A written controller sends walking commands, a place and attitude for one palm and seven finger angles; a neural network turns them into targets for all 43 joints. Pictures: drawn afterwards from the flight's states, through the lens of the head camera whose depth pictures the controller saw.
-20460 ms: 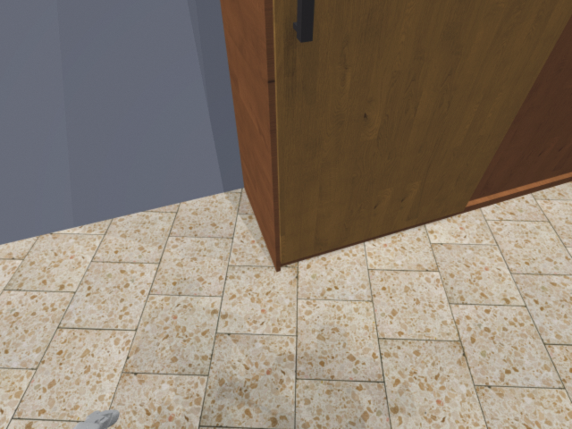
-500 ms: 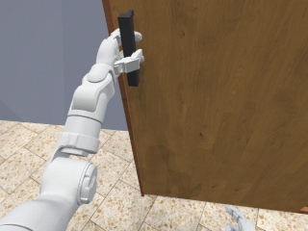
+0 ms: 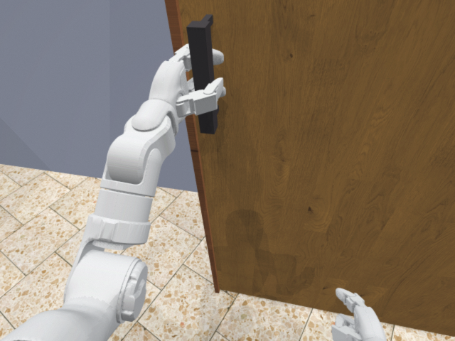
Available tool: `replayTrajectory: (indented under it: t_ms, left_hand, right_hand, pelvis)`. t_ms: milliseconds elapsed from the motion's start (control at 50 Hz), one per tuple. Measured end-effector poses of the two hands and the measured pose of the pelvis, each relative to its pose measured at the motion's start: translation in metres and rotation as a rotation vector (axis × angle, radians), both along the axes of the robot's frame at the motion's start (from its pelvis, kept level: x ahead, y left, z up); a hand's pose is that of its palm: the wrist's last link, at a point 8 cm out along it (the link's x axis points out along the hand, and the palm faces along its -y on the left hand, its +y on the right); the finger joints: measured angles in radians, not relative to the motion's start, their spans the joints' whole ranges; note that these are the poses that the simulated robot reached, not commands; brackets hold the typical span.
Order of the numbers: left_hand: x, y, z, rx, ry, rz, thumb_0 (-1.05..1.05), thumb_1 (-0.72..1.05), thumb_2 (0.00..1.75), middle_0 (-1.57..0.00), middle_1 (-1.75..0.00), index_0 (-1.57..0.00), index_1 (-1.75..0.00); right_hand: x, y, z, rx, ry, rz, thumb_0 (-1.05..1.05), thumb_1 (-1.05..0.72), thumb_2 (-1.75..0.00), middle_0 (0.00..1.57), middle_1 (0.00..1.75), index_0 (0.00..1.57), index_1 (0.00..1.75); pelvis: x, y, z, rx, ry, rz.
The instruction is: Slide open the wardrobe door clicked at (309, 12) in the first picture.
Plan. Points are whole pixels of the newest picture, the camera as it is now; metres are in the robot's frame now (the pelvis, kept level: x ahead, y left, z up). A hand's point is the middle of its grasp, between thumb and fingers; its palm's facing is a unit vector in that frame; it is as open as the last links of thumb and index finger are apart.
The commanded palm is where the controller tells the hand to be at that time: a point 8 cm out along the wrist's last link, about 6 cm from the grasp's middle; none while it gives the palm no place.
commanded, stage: tug the door sideways, standing still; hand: left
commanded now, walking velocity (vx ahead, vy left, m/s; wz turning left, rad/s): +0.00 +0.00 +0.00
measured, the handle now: (208, 77) +0.46 +0.07 +0.27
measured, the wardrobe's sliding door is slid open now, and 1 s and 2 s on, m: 0.00 0.03 0.37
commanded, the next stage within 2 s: step sideways, sliding the door along in 0.42 s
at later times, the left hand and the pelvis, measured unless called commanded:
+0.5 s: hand (219, 97) +0.39 +0.04 +0.27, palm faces -0.09 -0.99 -0.09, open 6.4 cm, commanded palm +0.37 +0.04 +0.27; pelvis -0.04 +0.01 +0.00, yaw +2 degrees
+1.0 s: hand (237, 99) +0.41 +0.02 +0.25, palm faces +0.08 -0.99 -0.08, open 6.5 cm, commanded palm +0.38 +0.00 +0.26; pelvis -0.04 -0.10 -0.03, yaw -4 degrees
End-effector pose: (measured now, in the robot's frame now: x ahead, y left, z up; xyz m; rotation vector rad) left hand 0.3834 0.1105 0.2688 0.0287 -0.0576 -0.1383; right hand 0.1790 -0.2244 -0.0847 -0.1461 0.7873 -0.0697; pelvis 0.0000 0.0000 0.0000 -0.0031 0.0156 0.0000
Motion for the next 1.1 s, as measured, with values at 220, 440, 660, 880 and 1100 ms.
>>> replayTrajectory:
  t_ms: [220, 440, 660, 880, 1100]
  left_hand:
    - [-0.003, -0.004, 0.003, 0.043, 0.022, 0.055, 0.00, 0.68, 0.81, -0.35, -1.32, -0.25, -1.39]
    - [-0.005, -0.010, 0.003, 0.061, 0.019, 0.055, -0.01, 0.72, 0.78, -0.32, -1.33, -0.19, -1.40]
    - [0.002, -0.016, -0.008, 0.054, -0.172, 0.018, -0.03, 0.65, 0.79, -0.37, -1.36, -0.22, -1.40]
    - [0.010, -0.029, -0.020, -0.024, -0.363, 0.098, -0.05, 0.67, 0.85, -0.44, -1.40, -0.24, -1.40]
    - [0.005, -0.058, -0.022, 0.055, -0.425, 0.215, -0.09, 0.65, 0.83, -0.45, -1.40, -0.23, -1.30]
  right_hand:
    - [-0.011, 0.026, -0.002, 0.033, -0.011, 0.066, 0.01, -0.91, -0.89, 0.20, 0.30, 0.20, 0.30]
    - [-0.072, 0.030, -0.023, 0.036, 0.077, 0.043, 0.01, -0.91, -0.89, 0.20, 0.30, 0.20, 0.30]
    - [-0.116, 0.011, -0.036, 0.002, 0.093, -0.101, 0.01, -0.90, -0.89, 0.20, 0.30, 0.20, 0.30]
    - [-0.126, -0.045, -0.044, -0.006, 0.213, -0.109, 0.01, -0.90, -0.89, 0.20, 0.30, 0.20, 0.30]
    - [-0.038, -0.130, -0.053, -0.064, 0.103, -0.026, 0.02, -0.91, -0.89, 0.20, 0.30, 0.20, 0.30]
  pelvis:
    - [-0.020, 0.002, -0.001, 0.006, -0.011, 0.031]
    - [-0.039, 0.011, -0.003, 0.006, -0.013, 0.033]
    - [-0.048, 0.011, -0.010, 0.014, -0.002, -0.032]
    - [-0.045, -0.045, -0.009, -0.042, -0.029, -0.102]
    - [-0.038, -0.116, -0.025, -0.018, -0.037, -0.011]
